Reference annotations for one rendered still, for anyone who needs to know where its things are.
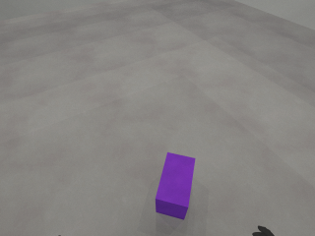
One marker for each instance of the robot right hand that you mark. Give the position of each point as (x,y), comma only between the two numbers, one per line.
(264,232)

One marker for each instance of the carton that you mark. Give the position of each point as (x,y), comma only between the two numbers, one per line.
(174,188)

